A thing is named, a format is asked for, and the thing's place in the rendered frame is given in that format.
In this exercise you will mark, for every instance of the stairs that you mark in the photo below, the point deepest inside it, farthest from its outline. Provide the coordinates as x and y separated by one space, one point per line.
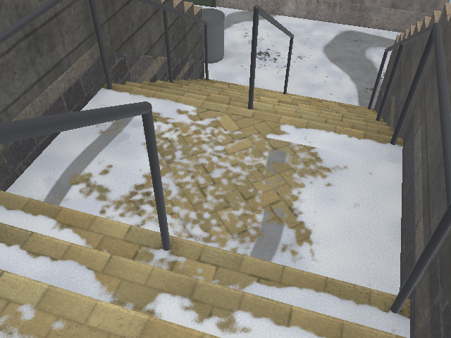
292 105
69 274

